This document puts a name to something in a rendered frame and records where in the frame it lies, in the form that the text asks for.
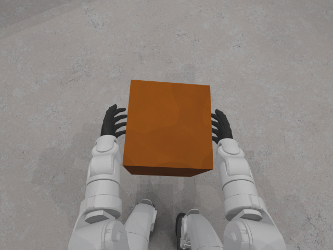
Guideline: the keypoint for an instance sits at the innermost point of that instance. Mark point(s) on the left robot hand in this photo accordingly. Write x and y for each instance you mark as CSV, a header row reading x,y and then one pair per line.
x,y
109,127

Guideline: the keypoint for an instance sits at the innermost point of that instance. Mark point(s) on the robot right foot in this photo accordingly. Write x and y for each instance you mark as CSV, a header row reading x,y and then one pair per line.
x,y
178,230

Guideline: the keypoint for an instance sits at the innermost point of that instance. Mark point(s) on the right robot forearm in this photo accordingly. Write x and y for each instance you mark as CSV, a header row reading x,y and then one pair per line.
x,y
238,186

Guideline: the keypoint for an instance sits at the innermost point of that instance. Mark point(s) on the carton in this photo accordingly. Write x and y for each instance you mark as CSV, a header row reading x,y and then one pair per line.
x,y
168,129

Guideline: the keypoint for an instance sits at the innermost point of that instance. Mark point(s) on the right robot hand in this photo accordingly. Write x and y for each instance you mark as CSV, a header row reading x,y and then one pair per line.
x,y
223,126

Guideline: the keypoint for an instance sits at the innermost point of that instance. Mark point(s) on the robot left upper arm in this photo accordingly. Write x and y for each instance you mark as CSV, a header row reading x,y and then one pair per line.
x,y
108,234

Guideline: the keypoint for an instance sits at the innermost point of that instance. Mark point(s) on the left robot forearm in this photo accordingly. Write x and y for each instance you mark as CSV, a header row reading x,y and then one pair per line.
x,y
102,185

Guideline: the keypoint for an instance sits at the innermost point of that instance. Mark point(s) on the robot right shin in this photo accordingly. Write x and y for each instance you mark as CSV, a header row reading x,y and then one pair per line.
x,y
184,244

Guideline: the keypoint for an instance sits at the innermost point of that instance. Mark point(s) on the robot right upper arm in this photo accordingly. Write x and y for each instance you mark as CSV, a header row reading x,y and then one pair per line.
x,y
244,234

